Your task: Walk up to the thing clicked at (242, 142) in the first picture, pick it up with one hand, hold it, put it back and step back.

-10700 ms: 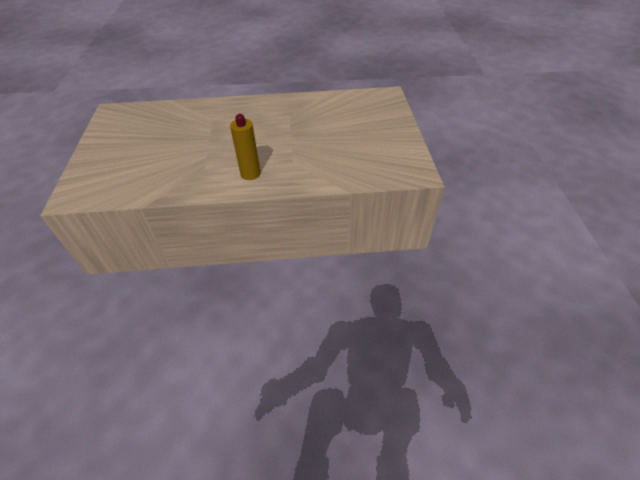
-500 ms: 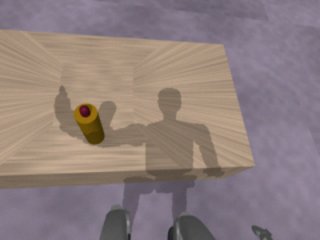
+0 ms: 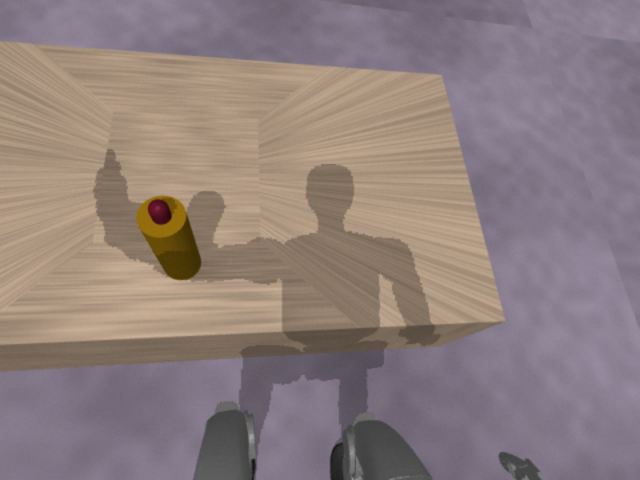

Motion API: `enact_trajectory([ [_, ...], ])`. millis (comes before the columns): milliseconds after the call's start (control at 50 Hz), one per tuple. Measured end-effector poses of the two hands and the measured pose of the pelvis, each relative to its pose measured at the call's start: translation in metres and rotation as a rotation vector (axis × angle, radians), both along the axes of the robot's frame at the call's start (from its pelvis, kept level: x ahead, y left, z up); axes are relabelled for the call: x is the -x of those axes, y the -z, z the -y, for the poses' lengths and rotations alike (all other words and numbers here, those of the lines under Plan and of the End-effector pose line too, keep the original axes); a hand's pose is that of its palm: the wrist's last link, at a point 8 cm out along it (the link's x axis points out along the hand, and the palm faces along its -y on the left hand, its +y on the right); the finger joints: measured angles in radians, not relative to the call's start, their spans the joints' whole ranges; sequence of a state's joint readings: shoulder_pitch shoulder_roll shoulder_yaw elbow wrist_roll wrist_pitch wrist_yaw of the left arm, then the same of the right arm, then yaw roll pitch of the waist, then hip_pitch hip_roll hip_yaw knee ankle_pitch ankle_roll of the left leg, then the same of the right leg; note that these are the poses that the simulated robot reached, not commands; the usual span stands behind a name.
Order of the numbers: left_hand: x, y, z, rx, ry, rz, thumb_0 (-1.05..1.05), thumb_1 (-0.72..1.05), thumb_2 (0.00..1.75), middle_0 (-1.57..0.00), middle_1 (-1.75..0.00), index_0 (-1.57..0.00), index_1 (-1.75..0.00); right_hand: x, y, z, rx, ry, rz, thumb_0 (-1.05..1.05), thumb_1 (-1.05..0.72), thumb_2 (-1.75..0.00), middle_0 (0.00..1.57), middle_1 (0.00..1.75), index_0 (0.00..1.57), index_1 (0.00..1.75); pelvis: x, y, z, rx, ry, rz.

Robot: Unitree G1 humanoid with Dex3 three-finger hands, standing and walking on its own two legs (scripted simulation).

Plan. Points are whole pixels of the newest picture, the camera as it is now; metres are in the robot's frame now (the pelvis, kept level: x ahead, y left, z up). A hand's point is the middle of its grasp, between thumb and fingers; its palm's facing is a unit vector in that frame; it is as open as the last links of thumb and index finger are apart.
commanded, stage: go down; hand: left
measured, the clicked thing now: (171, 238) +0.50 +0.21 -0.23
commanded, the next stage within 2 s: none
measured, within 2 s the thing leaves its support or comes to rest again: neither
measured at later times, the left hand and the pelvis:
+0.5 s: hand out of the picture +0.43 +0.40 +0.04, palm faces +0.20 -0.98 -0.04, open 17.7 cm; pelvis +0.00 +0.00 +0.00, yaw +0 degrees
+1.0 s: hand out of the picture +0.42 +0.40 +0.04, palm faces +0.21 -0.98 -0.02, open 17.7 cm; pelvis +0.00 +0.00 -0.01, yaw +0 degrees
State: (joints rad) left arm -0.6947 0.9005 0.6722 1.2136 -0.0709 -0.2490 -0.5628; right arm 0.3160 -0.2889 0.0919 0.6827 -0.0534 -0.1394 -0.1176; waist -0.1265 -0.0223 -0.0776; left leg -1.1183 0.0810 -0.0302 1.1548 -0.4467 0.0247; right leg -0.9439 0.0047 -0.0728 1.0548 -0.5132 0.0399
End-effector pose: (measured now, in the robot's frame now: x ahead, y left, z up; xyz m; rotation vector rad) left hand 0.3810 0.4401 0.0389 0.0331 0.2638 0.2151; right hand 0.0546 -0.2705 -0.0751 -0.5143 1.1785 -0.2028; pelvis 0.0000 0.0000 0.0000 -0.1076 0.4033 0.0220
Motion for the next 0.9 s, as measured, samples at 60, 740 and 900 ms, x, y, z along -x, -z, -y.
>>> enact_trajectory([
  [60,-0.002,-0.001,-0.001,-0.001,0.0,0.006,-0.01,-0.6,0.05,-0.07,-0.04,-0.05,-0.05,0.001,0.001,0.0,0.001,0.002,-0.002,0.01,-0.9,-0.9,0.2,0.3,0.21,0.3,0.0,0.001,0.0,0.001,0.001,-0.005],
  [740,-0.009,-0.008,-0.005,0.017,-0.003,0.072,-0.01,-0.6,0.05,-0.07,-0.05,-0.05,-0.05,-0.002,0.004,-0.002,-0.003,-0.004,-0.013,0.01,-0.9,-0.9,0.2,0.3,0.21,0.3,-0.001,0.004,0.0,0.004,0.0,-0.017],
  [900,-0.008,-0.009,-0.006,0.018,-0.002,0.096,-0.01,-0.59,0.04,-0.07,-0.04,-0.05,-0.05,-0.003,0.005,0.0,0.005,-0.009,-0.012,0.01,-0.9,-0.9,0.2,0.3,0.21,0.3,0.0,0.005,0.002,0.005,-0.001,-0.019],
])
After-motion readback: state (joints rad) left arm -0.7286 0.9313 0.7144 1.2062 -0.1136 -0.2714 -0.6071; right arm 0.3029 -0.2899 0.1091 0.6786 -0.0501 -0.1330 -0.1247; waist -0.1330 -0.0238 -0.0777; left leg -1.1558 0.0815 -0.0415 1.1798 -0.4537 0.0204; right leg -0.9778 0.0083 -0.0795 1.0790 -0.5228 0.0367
